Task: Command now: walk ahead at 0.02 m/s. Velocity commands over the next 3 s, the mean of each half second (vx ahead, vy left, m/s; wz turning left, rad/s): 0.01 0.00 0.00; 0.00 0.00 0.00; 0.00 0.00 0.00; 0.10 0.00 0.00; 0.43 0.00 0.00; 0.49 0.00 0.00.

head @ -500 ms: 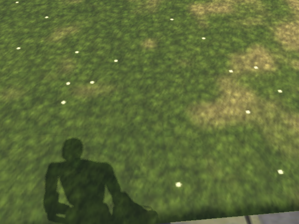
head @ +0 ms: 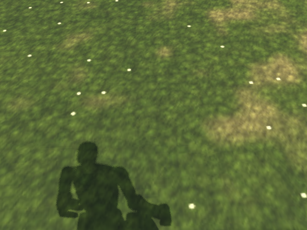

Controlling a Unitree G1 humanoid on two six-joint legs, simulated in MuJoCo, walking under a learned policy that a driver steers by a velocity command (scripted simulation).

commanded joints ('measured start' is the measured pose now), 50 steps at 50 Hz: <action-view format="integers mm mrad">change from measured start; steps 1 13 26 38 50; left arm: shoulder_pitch -12 -59 -61 -49 -34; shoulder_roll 113 109 98 92 91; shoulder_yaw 24 28 21 13 8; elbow -31 14 68 99 113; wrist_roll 0 2 5 7 8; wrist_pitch -7 -3 3 3 1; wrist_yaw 4 18 24 23 21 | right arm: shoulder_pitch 45 73 108 136 160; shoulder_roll -90 -102 -103 -99 -95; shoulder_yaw -20 -21 -15 -10 -3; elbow -32 -2 35 64 85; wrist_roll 0 -4 -8 -10 -10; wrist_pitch -9 -12 -10 -8 -7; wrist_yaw -2 1 7 8 6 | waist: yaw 1 3 3 1 -1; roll -20 -4 9 9 6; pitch -64 -36 -10 2 7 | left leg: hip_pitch -41 -55 -48 -49 -64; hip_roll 55 70 84 83 78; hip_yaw -61 -75 -93 -96 -92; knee -60 -55 -63 -60 -49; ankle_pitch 296 263 248 245 236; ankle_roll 28 31 37 37 34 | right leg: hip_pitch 114 127 122 117 115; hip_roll -22 -3 8 8 7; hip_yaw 30 15 7 3 3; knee -35 -29 -39 -34 -21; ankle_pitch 256 202 167 160 159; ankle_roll -52 -35 -23 -21 -22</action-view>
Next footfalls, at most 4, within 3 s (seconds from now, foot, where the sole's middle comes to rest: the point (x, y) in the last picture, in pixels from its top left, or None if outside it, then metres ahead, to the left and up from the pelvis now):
2.46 left None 0.36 0.06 -0.77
2.90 right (196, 205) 0.67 -0.16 -0.92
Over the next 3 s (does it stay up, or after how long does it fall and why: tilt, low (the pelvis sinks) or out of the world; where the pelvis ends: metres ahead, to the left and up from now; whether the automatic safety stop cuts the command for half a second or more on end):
stays up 0.57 -0.07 -0.16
